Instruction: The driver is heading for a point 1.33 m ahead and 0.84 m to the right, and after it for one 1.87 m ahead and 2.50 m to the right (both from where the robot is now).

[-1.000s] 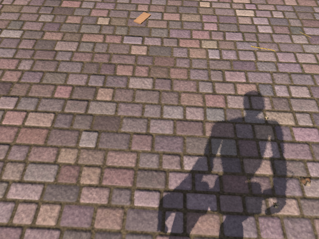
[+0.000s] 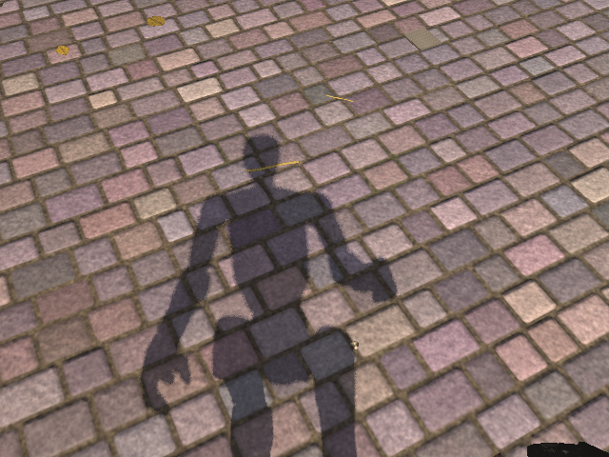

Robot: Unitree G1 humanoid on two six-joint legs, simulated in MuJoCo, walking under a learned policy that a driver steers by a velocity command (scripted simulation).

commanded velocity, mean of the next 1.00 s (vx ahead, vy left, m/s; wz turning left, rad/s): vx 0.50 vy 0.00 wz -0.57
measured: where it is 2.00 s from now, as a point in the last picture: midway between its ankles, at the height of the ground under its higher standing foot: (511, 270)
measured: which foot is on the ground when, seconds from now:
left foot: down 0.00-0.48, up 0.50-1.00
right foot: up 0.00-0.44, down 0.46-1.00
